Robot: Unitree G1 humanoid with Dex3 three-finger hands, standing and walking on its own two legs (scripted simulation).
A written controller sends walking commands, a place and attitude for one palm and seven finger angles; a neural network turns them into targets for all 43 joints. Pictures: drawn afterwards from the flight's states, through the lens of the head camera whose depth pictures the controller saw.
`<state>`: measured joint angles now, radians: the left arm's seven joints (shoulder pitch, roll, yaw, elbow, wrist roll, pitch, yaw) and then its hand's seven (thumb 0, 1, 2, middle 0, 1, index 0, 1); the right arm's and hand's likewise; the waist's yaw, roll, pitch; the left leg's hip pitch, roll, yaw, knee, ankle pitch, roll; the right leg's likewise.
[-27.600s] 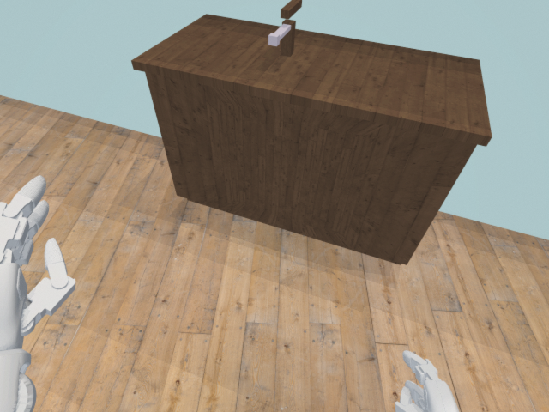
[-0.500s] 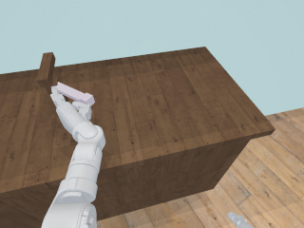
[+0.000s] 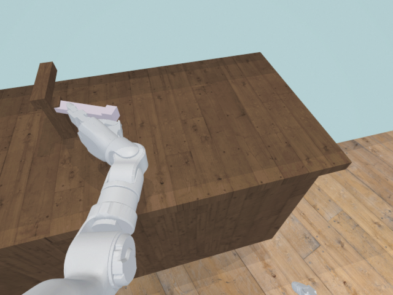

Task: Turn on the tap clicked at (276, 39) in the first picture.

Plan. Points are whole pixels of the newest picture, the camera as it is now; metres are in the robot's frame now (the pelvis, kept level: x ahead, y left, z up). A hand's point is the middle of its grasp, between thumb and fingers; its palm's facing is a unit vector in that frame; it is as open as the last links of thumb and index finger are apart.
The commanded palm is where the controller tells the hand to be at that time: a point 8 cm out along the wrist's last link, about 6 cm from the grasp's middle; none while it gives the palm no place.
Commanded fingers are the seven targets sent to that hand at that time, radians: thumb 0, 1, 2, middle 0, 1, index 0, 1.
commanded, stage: push the lever round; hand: left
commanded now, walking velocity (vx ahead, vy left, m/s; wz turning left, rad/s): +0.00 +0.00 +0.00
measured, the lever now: (110, 114) +0.47 +0.20 +0.11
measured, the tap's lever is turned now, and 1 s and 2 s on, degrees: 63 86 86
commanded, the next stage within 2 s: lift the hand up off the lever in 0.56 s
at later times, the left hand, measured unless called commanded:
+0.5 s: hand (127, 114) +0.48 +0.17 +0.10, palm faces +0.79 -0.59 -0.14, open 8.0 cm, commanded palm +0.43 +0.19 +0.10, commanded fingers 0.00 0.90 0.90 -0.15 -0.15 -0.15 -0.15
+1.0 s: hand (125, 109) +0.49 +0.17 +0.11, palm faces +0.79 -0.61 -0.10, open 7.9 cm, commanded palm +0.43 +0.19 +0.11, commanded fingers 0.00 0.90 0.90 -0.15 -0.15 -0.15 -0.15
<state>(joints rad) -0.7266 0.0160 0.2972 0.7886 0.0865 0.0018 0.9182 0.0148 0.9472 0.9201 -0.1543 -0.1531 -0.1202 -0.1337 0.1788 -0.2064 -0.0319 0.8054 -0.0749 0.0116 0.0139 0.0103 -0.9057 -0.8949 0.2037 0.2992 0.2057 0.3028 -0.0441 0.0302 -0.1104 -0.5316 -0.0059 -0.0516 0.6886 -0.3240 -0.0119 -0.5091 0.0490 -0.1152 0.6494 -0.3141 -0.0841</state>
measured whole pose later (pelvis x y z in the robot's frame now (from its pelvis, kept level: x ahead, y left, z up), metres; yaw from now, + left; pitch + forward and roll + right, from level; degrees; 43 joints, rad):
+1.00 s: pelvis +0.01 +0.00 +0.00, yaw -2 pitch +13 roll -1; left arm -0.85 0.09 0.43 0.92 0.12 -0.03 0.92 0.02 0.90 0.90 -0.16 -0.15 -0.13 -0.14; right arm 0.29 -0.22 -0.05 0.81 -0.10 -0.02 0.06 0.01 -0.91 -0.89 0.20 0.30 0.21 0.30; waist -0.11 0.03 -0.14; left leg -0.58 0.01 -0.03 0.70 -0.34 -0.01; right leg -0.57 0.06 -0.09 0.66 -0.32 -0.08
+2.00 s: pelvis +0.00 -0.01 +0.01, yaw +0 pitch +7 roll +0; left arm -0.77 0.02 0.32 0.68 0.07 0.18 0.90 0.02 0.90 0.90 -0.15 -0.15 -0.15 -0.15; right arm 0.20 -0.22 -0.04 0.81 -0.06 -0.03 0.02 0.01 -0.91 -0.90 0.20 0.30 0.20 0.30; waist -0.04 0.03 -0.11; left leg -0.43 0.00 -0.04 0.60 -0.28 -0.02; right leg -0.42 0.06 -0.11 0.57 -0.28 -0.09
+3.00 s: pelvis +0.01 +0.00 +0.02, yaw +0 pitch +4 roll +0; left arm -0.77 0.00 0.27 0.56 0.03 0.34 0.87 0.02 0.90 0.90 -0.15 -0.15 -0.15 -0.15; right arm 0.13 -0.21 -0.02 0.81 -0.04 -0.02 0.01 0.01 -0.91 -0.90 0.20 0.30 0.20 0.30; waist 0.00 0.04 -0.09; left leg -0.32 -0.01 -0.04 0.51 -0.27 -0.01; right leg -0.31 0.05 -0.10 0.50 -0.27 -0.08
